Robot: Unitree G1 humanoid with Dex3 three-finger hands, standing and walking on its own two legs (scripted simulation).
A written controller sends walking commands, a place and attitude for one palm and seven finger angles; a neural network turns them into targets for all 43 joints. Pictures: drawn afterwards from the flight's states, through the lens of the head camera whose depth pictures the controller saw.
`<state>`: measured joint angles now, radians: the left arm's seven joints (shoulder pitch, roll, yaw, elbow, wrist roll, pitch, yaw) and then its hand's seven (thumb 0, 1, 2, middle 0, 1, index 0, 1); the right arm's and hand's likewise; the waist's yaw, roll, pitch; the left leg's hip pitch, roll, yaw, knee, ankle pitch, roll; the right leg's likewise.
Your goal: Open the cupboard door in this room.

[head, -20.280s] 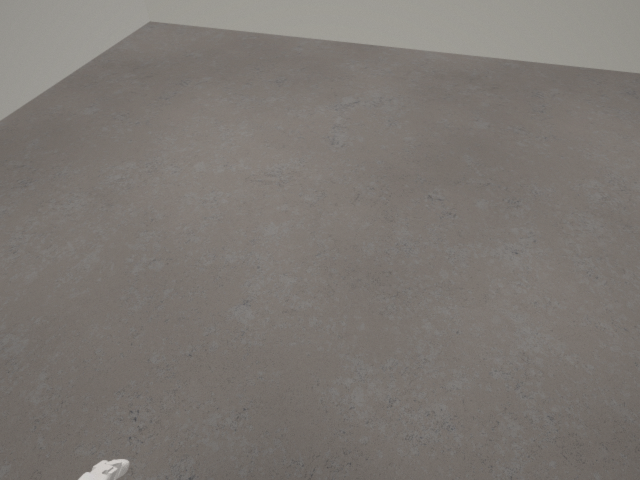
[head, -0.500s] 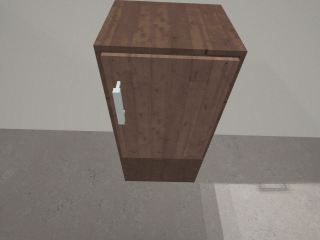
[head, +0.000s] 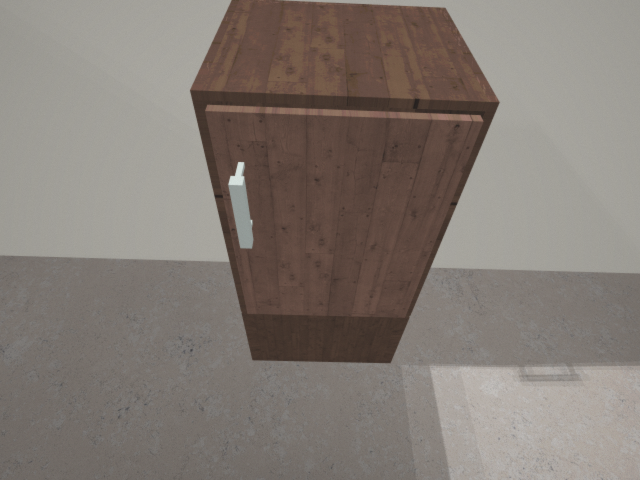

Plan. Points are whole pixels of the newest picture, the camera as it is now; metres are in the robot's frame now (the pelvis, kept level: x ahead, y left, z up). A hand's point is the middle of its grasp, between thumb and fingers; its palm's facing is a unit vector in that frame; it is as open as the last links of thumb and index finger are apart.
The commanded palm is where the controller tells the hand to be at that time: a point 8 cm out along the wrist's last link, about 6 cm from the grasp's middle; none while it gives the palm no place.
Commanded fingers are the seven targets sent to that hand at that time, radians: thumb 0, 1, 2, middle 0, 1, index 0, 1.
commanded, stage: look again from close up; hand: left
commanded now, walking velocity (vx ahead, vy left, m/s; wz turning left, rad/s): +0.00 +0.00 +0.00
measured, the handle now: (243, 206) +0.54 +0.17 -0.01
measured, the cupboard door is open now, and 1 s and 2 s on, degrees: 0 0 0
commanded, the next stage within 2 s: raise the hand with hooked fingers in 0.06 s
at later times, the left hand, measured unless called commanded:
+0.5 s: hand (172, 451) +0.16 +0.19 -0.05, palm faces +0.03 -1.00 -0.06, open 8.2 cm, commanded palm +0.12 +0.26 -0.06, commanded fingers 0.00 0.48 0.72 -0.23 -0.57 -0.23 -0.57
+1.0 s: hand (134, 427) +0.18 +0.24 -0.03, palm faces +0.07 -1.00 -0.05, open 11.1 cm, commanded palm +0.15 +0.29 -0.03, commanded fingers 0.00 -0.10 0.47 -0.27 -0.94 -0.27 -0.94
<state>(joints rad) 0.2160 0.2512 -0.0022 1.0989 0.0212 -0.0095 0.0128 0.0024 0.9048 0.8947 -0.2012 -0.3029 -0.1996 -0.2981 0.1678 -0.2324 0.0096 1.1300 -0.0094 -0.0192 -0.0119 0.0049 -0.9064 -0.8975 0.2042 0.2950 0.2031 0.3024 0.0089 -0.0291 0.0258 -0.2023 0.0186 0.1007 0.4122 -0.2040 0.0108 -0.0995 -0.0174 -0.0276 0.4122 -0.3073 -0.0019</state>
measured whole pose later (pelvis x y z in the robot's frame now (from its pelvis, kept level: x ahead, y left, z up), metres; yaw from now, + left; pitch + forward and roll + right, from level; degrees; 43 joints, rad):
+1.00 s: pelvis -0.05 +0.00 -0.08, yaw +1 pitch +13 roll -2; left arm 0.25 0.30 0.32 0.18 -0.34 -0.38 -0.37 0.00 0.12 0.56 -0.26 -0.81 -0.26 -0.80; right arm 0.27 -0.23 0.00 0.61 0.03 -0.22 -0.07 0.01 -0.90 -0.90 0.21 0.30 0.21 0.30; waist -0.01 0.03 -0.12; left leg -0.91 0.07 0.02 1.08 -0.40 0.01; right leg -0.77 0.01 -0.09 1.06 -0.53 -0.02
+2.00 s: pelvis -0.05 +0.01 -0.06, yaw +1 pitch +10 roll -3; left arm -0.03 0.41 0.42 0.43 -0.36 -0.30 -0.50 -0.01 -0.50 0.30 -0.30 -1.20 -0.30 -1.20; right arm 0.29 -0.28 0.02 0.58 0.05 -0.17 -0.08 0.01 -0.90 -0.90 0.21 0.30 0.21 0.30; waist -0.02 0.02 -0.09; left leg -0.75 0.05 0.03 0.93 -0.36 0.02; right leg -0.61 0.00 -0.08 0.90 -0.46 -0.01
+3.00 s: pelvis -0.05 +0.00 -0.06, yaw +1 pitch +13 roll -2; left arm -0.41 0.43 0.40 0.76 -0.25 -0.34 -0.41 -0.01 -0.50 0.30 -0.30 -1.20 -0.30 -1.20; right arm 0.32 -0.27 0.03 0.62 0.04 -0.08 -0.07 0.01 -0.90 -0.90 0.21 0.30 0.21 0.30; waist -0.06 0.02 -0.10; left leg -0.84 0.06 0.03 0.97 -0.37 0.02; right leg -0.70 0.01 -0.07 0.95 -0.48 -0.01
